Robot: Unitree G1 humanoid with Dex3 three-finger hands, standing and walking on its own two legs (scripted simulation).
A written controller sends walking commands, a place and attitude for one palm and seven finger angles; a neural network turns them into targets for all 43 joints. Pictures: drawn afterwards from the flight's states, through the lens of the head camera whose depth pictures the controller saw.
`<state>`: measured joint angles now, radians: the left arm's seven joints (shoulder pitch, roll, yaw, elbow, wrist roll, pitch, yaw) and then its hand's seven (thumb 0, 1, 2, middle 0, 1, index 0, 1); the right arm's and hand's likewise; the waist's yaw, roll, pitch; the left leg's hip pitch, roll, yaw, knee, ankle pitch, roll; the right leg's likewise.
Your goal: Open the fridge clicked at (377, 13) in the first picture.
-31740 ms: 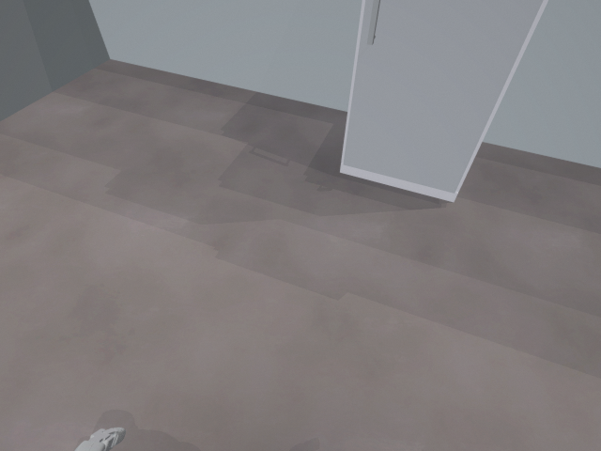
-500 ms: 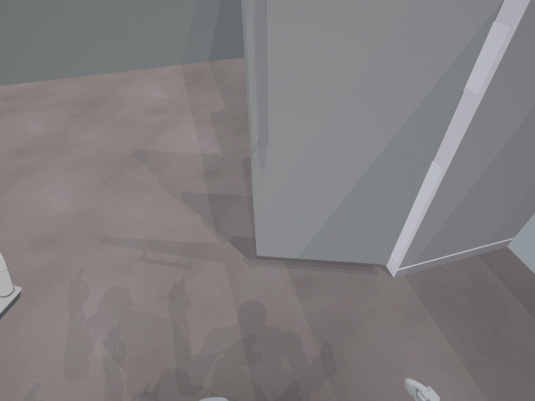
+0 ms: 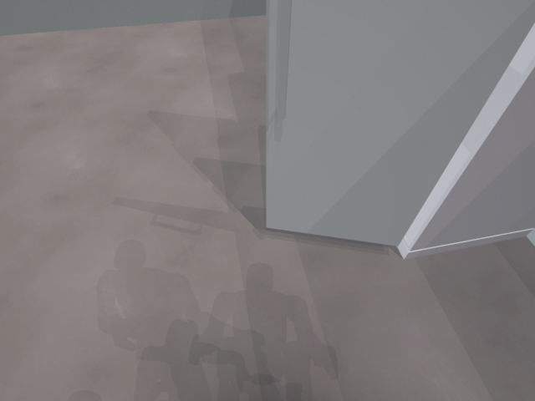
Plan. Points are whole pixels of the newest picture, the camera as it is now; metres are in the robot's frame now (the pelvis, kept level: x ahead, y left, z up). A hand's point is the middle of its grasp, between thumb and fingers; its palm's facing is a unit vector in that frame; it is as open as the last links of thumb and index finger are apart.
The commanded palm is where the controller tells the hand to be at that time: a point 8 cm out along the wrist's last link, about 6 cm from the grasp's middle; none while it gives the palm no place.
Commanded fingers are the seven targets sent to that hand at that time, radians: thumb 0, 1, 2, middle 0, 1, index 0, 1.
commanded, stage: let the arm hang, fingers relaxed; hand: left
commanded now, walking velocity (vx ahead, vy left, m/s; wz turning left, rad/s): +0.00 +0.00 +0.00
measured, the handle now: (286, 22) +0.81 +0.00 +0.18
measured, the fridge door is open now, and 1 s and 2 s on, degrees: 69 69 69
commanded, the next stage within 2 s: look to check the result in 0.68 s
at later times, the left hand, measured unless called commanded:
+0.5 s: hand out of the picture +0.03 +0.22 -0.16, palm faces -0.03 -0.98 -0.21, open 7.4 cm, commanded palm none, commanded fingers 0.00 0.90 0.90 -0.20 -0.30 -0.20 -0.30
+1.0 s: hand out of the picture +0.05 +0.25 -0.15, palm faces -0.05 -0.96 -0.28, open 7.4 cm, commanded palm none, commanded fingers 0.00 0.90 0.90 -0.20 -0.30 -0.20 -0.30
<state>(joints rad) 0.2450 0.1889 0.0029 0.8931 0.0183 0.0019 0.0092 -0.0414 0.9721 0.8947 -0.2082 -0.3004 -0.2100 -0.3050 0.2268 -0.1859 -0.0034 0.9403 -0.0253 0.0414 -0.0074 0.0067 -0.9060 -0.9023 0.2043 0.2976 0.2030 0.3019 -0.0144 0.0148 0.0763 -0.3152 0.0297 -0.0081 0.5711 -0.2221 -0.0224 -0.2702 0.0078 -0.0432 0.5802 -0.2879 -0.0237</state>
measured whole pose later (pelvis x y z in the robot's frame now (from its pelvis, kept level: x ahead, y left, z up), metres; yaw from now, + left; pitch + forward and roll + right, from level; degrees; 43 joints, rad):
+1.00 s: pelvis +0.01 +0.03 +0.01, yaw -2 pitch -1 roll +0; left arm 0.18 0.26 0.02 1.14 0.02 -0.01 0.00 0.01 0.90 0.90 -0.20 -0.30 -0.20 -0.30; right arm 0.16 -0.26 -0.03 1.12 -0.02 0.00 -0.01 0.00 -0.91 -0.90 0.20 0.30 0.20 0.30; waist 0.00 0.02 0.07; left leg -0.21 -0.01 0.05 0.39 -0.16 0.03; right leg -0.18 -0.03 0.01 0.40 -0.20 0.03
